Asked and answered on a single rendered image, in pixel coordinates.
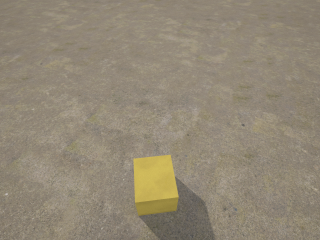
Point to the carton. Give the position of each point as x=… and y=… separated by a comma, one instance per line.
x=155, y=186

